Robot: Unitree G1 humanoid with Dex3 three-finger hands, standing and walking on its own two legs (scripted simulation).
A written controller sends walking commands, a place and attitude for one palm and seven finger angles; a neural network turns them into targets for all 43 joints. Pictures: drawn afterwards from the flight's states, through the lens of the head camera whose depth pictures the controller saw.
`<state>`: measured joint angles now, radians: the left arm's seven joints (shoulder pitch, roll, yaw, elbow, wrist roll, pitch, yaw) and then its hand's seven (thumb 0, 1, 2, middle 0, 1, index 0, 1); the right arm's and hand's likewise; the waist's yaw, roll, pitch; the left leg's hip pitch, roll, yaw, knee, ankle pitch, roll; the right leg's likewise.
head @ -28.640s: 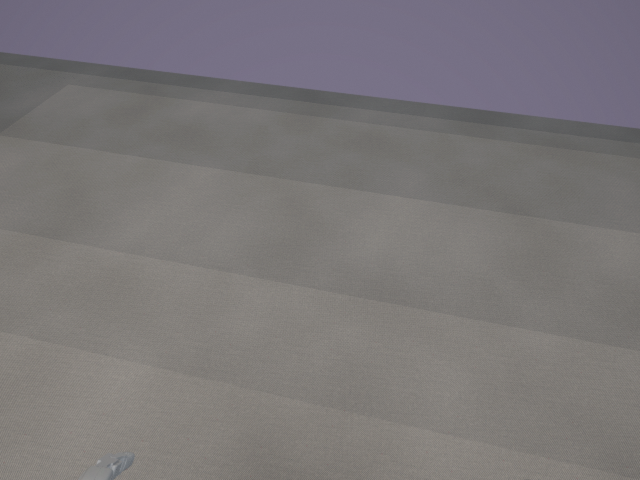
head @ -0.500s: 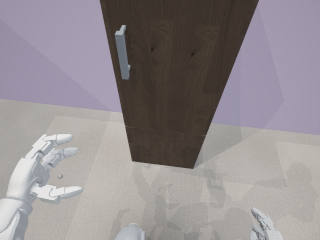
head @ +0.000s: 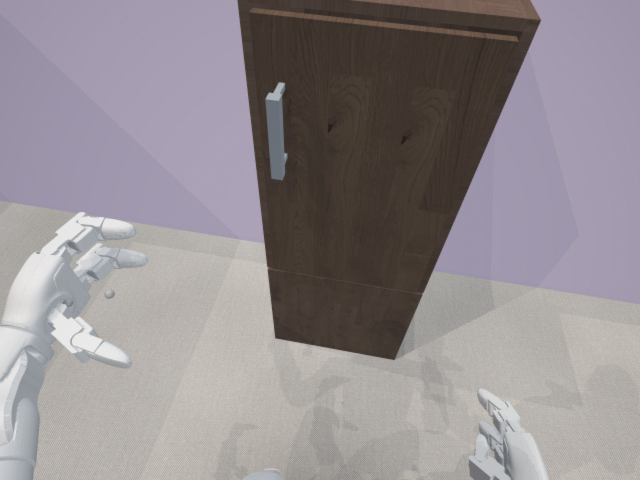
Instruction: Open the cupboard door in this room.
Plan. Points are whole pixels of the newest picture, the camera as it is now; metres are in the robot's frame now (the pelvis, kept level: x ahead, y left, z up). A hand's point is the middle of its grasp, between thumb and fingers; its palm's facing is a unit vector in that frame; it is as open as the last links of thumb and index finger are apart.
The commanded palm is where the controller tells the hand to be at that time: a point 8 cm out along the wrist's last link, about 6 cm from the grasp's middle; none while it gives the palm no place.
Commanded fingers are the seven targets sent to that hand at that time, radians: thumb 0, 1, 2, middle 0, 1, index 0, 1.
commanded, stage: raise the hand with hooked fingers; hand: left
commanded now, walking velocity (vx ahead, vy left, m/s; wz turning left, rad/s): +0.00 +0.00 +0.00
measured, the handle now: (279, 133) +0.61 +0.12 +0.11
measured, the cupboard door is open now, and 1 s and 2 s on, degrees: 0 0 0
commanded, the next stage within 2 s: move the hooked fingers beside the handle in 0.60 s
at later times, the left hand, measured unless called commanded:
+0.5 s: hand (129, 280) +0.29 +0.24 +0.12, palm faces -0.05 -1.00 -0.05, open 14.0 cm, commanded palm +0.26 +0.29 +0.13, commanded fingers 0.00 -0.50 0.30 -0.30 -1.20 -0.30 -1.20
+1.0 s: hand (163, 244) +0.34 +0.22 +0.13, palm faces -0.10 -0.99 -0.03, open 14.0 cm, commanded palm +0.32 +0.27 +0.12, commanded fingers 0.00 -0.50 0.30 -0.30 -1.20 -0.30 -1.20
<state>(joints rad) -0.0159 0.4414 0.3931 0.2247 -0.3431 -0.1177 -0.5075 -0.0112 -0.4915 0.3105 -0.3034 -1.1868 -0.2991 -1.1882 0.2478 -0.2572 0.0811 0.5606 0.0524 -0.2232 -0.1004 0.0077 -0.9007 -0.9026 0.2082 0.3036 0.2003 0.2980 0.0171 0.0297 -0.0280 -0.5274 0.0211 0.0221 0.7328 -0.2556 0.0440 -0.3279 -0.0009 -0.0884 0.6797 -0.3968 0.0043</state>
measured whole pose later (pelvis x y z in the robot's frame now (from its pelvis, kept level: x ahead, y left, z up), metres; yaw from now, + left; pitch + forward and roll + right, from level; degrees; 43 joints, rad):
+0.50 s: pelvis +0.00 -0.03 +0.00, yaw -1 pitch +2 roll -2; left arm -0.08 0.46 0.44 0.36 -0.36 -0.13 -0.56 -0.01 -0.50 0.30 -0.31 -1.20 -0.30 -1.20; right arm 0.29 -0.29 0.05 0.59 0.07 -0.23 -0.11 0.01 -0.90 -0.90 0.21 0.30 0.20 0.30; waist 0.00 0.05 -0.03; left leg -0.49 0.05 0.02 0.69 -0.23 0.01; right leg -0.31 0.03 -0.09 0.66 -0.39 -0.03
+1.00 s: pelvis +0.00 -0.03 +0.00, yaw -1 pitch +4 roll -1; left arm -0.28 0.46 0.38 0.53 -0.33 -0.15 -0.55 -0.01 -0.51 0.30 -0.30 -1.20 -0.30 -1.20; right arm 0.27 -0.29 0.05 0.61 0.07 -0.20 -0.11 0.01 -0.90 -0.90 0.21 0.30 0.20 0.30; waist -0.01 0.04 -0.03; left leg -0.52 0.04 0.02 0.69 -0.24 0.01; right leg -0.34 0.02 -0.08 0.68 -0.40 -0.03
